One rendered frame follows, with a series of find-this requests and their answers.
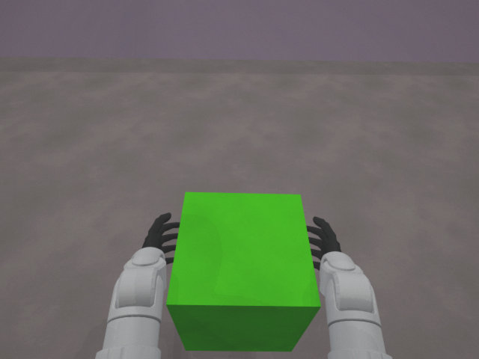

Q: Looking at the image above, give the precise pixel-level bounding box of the robot right hand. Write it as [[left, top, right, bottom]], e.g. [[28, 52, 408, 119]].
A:
[[306, 216, 342, 270]]

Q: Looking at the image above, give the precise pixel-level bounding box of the robot left hand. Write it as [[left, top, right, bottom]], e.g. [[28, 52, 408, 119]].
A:
[[142, 212, 180, 265]]

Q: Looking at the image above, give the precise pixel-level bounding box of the carton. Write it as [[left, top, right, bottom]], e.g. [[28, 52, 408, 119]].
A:
[[166, 192, 321, 352]]

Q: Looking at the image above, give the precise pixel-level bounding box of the robot right forearm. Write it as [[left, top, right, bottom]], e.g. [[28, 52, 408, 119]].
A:
[[320, 251, 392, 359]]

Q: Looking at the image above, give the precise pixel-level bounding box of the robot left forearm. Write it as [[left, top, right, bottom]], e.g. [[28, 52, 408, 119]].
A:
[[95, 247, 167, 359]]

